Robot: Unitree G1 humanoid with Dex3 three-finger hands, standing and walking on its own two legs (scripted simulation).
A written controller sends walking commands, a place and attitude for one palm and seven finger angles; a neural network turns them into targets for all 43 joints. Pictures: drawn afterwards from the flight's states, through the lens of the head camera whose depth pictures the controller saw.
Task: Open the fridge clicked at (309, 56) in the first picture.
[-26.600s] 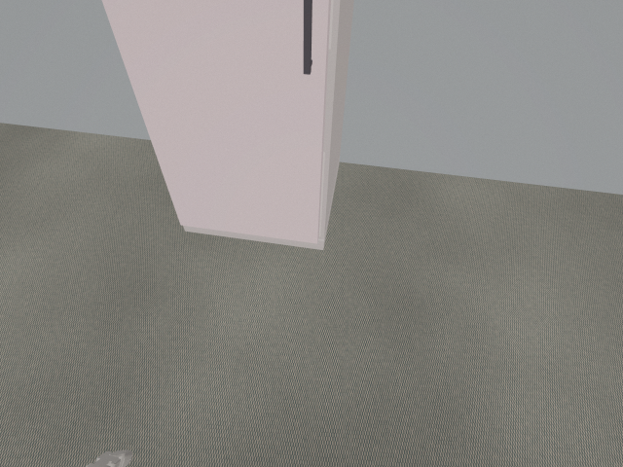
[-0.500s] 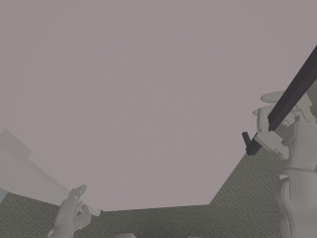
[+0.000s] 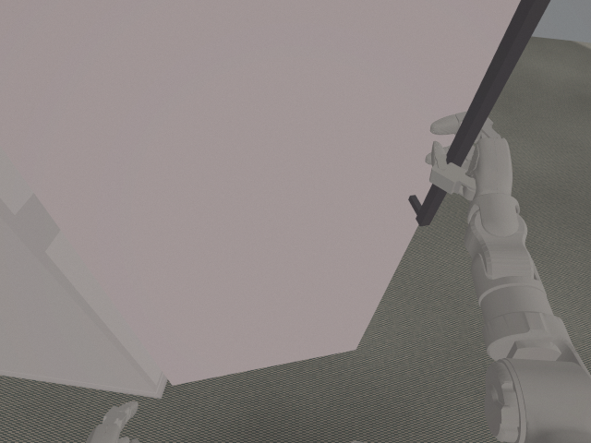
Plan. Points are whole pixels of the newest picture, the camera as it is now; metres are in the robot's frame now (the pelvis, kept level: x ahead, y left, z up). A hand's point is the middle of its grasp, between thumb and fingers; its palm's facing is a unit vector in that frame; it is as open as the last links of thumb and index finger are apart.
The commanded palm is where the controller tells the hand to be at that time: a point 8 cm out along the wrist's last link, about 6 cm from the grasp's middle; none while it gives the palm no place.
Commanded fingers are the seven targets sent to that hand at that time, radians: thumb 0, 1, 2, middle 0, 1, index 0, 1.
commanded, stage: stop walking and hold the door back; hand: right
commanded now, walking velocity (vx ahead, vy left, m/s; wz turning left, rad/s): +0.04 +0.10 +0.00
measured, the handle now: (458, 128) +0.47 -0.16 +0.21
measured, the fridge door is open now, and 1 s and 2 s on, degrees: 71 70 69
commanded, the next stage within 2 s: loosen the grip on the handle in 0.86 s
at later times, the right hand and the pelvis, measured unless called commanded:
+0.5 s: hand (432, 162) +0.46 -0.14 +0.16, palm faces +0.08 +0.98 -0.19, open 5.4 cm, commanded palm +0.42 -0.21 +0.15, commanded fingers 0.00 -0.90 -0.90 0.45 1.40 0.45 1.40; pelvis +0.00 -0.01 +0.00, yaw +6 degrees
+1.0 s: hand (440, 171) +0.44 -0.15 +0.16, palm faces -0.04 +0.97 -0.25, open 5.3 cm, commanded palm +0.41 -0.20 +0.16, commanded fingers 0.00 -0.54 -0.73 0.45 1.40 0.45 1.40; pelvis +0.00 -0.05 +0.00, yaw +8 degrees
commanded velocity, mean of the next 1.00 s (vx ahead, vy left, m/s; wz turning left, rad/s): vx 0.00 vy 0.01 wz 0.00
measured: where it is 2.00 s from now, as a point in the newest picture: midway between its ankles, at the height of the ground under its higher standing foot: outside the picture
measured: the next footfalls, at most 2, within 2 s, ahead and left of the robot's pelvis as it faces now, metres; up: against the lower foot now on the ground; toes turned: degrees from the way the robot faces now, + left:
right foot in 0.04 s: +0.09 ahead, -0.14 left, +0.00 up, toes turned -6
right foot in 0.58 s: +0.09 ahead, -0.14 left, +0.00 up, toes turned +4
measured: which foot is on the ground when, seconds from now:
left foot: down 0.00-1.00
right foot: up 0.00-0.02, down 0.04-0.28, up 0.30-0.56, down 0.58-1.00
